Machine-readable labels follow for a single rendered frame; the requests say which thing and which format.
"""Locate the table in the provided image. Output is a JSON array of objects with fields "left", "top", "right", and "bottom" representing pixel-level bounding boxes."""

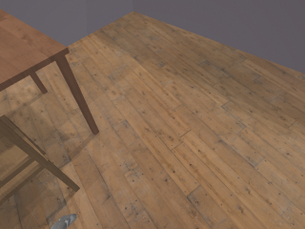
[{"left": 0, "top": 9, "right": 99, "bottom": 135}]

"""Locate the chair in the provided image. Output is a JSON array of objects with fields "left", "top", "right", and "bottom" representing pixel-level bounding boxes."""
[{"left": 0, "top": 114, "right": 80, "bottom": 206}]

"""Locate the robot left hand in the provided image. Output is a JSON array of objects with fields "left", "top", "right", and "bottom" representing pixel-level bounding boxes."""
[{"left": 51, "top": 214, "right": 77, "bottom": 229}]

